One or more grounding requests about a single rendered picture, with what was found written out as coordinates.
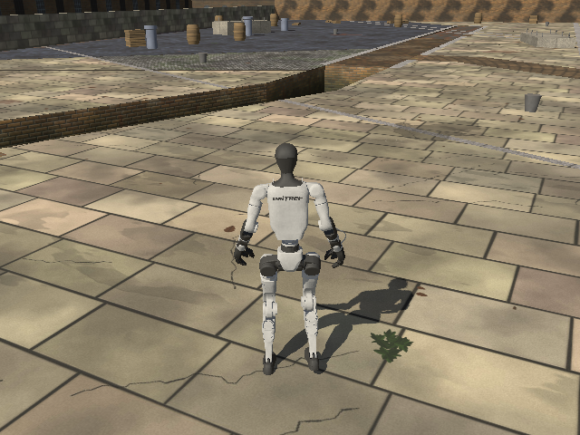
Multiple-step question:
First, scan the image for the right robot hand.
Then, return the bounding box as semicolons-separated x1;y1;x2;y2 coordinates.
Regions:
324;248;345;268

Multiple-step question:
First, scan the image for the left robot upper arm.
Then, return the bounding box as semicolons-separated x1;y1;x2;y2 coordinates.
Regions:
244;183;269;233

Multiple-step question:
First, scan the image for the humanoid robot head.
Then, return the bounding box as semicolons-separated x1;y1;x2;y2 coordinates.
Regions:
272;143;303;188

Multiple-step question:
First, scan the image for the right robot forearm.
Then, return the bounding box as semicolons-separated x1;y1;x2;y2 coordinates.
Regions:
324;217;343;252

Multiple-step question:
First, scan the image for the left robot hand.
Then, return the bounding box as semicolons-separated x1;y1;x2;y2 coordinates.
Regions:
234;247;255;266

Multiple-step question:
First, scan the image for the right robot upper arm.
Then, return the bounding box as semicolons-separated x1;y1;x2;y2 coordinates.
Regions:
306;182;333;231

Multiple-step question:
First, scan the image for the left robot forearm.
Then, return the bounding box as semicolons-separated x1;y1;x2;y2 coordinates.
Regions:
236;220;253;251

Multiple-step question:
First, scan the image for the humanoid robot torso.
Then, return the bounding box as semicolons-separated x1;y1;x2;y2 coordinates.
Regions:
267;178;309;272

